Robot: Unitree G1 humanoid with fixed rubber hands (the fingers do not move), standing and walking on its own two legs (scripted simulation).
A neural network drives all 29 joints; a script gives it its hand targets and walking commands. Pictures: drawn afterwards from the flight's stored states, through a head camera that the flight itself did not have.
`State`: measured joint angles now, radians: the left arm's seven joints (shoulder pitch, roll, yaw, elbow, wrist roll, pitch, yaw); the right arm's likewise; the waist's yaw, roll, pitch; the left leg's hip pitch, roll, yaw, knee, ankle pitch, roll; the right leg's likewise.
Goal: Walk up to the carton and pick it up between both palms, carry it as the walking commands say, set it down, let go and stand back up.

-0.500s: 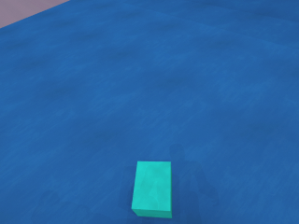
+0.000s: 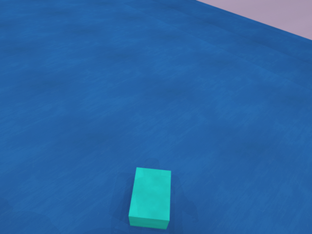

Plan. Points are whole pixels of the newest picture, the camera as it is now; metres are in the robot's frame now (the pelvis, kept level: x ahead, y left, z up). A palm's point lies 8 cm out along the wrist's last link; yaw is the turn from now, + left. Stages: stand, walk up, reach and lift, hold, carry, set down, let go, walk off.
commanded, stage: walk up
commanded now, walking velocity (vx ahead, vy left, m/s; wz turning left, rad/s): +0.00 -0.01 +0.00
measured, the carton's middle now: (151, 197) +0.46 +0.02 -0.68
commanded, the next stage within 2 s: stand in 0.46 s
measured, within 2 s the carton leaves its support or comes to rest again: neither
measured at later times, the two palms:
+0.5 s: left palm out of the picture +0.03 +0.22 -0.14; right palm out of the picture -0.01 -0.24 -0.14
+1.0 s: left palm out of the picture +0.13 +0.22 -0.13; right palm out of the picture +0.13 -0.22 -0.13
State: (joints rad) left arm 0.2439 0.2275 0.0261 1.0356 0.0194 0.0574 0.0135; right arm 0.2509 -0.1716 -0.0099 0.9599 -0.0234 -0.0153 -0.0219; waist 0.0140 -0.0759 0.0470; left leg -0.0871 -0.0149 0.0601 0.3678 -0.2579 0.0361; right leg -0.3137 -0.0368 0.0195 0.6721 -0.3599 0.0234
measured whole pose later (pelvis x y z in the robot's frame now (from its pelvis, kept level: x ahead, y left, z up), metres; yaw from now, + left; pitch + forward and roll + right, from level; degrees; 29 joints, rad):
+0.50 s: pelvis +0.01 -0.01 +0.00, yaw +0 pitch -1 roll +0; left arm 0.23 0.17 0.00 1.14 0.01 -0.01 0.04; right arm 0.30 -0.16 -0.01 1.15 0.00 -0.01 -0.04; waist -0.01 0.01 0.02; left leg -0.05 0.01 0.05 0.32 -0.25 0.01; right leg -0.11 0.02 -0.03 0.33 -0.20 -0.02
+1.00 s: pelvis -0.01 -0.01 -0.02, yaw +2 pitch +12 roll -1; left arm 0.07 0.20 0.03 0.52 0.00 0.58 -0.04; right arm 0.07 -0.14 -0.03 0.52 0.00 0.61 -0.01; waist -0.02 0.01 -0.05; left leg -0.51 0.00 0.01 0.65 -0.34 0.02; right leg -0.54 0.00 -0.06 0.61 -0.28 -0.02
